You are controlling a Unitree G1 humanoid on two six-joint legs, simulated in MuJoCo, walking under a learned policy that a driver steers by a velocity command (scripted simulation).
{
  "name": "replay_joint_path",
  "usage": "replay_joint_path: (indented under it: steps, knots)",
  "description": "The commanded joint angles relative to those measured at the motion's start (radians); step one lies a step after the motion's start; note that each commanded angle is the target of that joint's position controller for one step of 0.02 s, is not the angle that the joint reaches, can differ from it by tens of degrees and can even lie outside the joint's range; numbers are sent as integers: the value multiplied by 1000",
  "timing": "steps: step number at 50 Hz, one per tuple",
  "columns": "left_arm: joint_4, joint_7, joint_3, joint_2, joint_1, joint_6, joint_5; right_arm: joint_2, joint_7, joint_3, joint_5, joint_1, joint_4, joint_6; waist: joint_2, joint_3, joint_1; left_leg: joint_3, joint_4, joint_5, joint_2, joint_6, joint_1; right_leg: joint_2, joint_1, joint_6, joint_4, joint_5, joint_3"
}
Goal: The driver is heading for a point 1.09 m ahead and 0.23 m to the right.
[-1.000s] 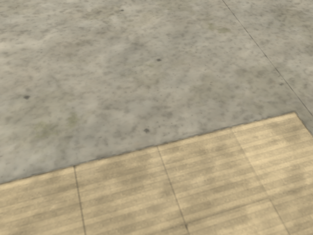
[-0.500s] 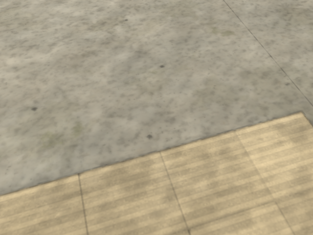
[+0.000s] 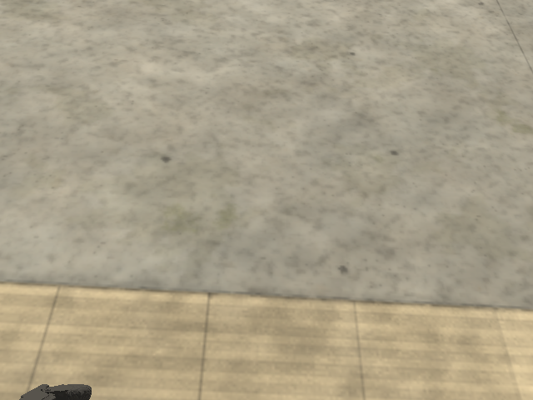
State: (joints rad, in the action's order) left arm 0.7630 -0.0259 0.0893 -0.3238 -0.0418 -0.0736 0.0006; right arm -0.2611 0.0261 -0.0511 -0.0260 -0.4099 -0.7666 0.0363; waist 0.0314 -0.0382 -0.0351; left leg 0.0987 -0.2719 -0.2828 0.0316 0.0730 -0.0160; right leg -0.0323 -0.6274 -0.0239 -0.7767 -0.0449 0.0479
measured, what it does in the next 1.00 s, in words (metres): walks ahead, turning right: right foot, then left foot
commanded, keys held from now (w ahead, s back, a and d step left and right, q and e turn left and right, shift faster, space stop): w+e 1.00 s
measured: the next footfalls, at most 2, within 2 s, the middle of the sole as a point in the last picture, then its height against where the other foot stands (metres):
right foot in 0.22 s outside the picture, level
left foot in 0.68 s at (215, 352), level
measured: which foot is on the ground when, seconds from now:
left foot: down 0.00-0.24, up 0.26-0.66, down 0.68-1.00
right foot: up 0.00-0.20, down 0.22-0.68, up 0.70-1.00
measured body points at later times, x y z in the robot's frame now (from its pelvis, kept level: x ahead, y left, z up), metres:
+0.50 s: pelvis +0.28 -0.03 +0.00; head +0.31 -0.04 +0.45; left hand +0.35 +0.24 -0.12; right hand +0.45 -0.30 -0.09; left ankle +0.43 +0.14 -0.69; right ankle +0.25 -0.11 -0.75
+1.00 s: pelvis +0.54 -0.03 +0.00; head +0.57 -0.04 +0.44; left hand +0.82 +0.13 -0.09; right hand +0.46 -0.31 -0.12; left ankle +0.54 +0.09 -0.75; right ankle +0.60 -0.23 -0.68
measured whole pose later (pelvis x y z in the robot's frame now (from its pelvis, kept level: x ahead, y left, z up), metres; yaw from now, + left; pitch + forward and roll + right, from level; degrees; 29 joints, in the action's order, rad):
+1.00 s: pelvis +0.54 -0.03 +0.00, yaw -25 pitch +1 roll +2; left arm 0.65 -0.02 0.06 -0.32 -0.16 -0.02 0.02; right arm -0.29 0.00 -0.07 0.01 -0.33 -0.79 0.09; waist 0.05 -0.04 -0.07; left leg -0.13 -0.27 -0.22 0.01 0.02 -0.06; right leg -0.09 -0.69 -0.02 -0.92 -0.12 0.06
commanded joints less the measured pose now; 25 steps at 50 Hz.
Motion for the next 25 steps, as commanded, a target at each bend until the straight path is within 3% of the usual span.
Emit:
replay_joint_path:
  steps: [1, 4, 7, 9, 10, 11, 12, 13, 14, 15, 16, 17, 20, 22, 25]
  knots:
    - [-114, -10, -7, -25, 181, -22, 6, -180, 13, -47, 3, -17, 35, 13, -155, -33, -31, 119, 74, 333, -178, 107, -32, 42, -18, -13, 163, 122, -45]
    - [-132, -28, -17, -22, 223, -31, 16, -169, 6, -42, 2, -61, -1, 20, -156, -62, -64, 116, 74, 346, -218, 107, 2, 33, -1, 11, 233, 129, -65]
    - [-132, -46, -15, -46, 196, -43, 18, -180, -1, -42, 6, -51, -19, 21, -179, -55, -44, 100, 17, 507, -256, 98, 93, 38, 11, 72, 267, 29, -88]
    - [-105, -43, 3, -84, 73, -44, 17, -198, 0, -44, 14, -20, -19, 14, -207, 50, 22, 57, -143, 922, -239, 77, 130, 98, 179, 121, 255, -48, -140]
    - [-66, -37, 18, -112, -82, -39, 18, -199, 4, -40, 18, 7, -17, 7, -190, 141, 108, 14, -322, 1078, -205, 56, 97, 121, 375, 160, 278, -7, -148]
    - [-24, -32, 25, -140, -272, -34, 10, -186, 7, -31, 33, 26, 2, 7, -126, 269, 184, 13, -574, 901, -176, 30, -100, 13, 695, 222, 246, 38, 4]
    - [-3, -33, 45, -235, -375, -35, 2, -68, -4, -1, 44, -91, 24, 22, 182, 415, 109, -13, -1021, 77, 33, -55, -494, -274, 1051, 421, 309, -107, 567]
    - [9, -39, 27, -156, -352, -40, 29, -131, -13, -5, 25, -59, 25, 50, 184, 419, 124, 82, -1120, -253, 52, -47, -642, -310, 1069, 440, 472, -294, 804]
    - [-8, -27, 15, -118, -260, -40, 32, -176, -23, -17, -10, 67, 57, 70, 124, 210, 124, 78, -1117, -184, -14, -36, -737, -285, 910, 390, 506, -350, 660]
    - [-26, -17, 6, -92, -206, -36, 19, -175, -25, -11, -9, 144, 73, 87, 10, 120, 108, 55, -1056, -112, -60, -24, -712, -239, 751, 354, 528, -283, 541]
    - [-34, -12, -2, -78, -175, -32, 13, -160, -24, -12, 12, 175, 81, 96, -49, 68, 77, 40, -978, -69, -90, -28, -672, -201, 624, 335, 550, -168, 464]
    - [-41, -7, -10, -66, -161, -33, 2, -157, -23, -17, 28, 171, 82, 95, -45, 53, 45, 37, -919, -40, -114, -34, -616, -166, 546, 324, 572, -74, 406]
    - [-42, 8, -8, -74, -165, -28, 20, -120, -19, -9, 45, 153, 100, 78, 15, 40, 11, -4, -771, -17, -127, -87, -568, -125, 431, 335, 609, 56, 305]
    - [-39, 19, 1, -108, -190, -25, 25, -93, -13, 4, 50, 226, 132, 71, 9, 14, 30, -39, -623, 70, -114, -123, -556, -90, 366, 318, 617, 84, 241]
    - [-28, 29, 9, -126, -251, -9, 32, -61, -19, 18, 42, 353, 168, 75, 29, 10, 86, -54, -382, 296, -64, -146, -467, -33, 319, 261, 585, 29, 192]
